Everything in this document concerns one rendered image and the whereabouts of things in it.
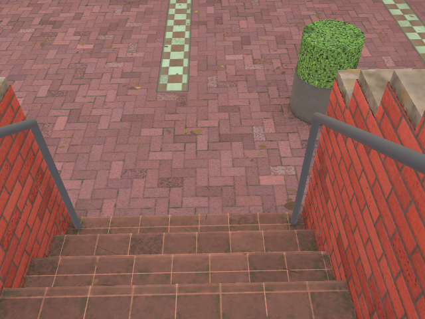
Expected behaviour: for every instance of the stairs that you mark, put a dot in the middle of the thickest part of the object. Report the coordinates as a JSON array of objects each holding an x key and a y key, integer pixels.
[{"x": 203, "y": 266}]

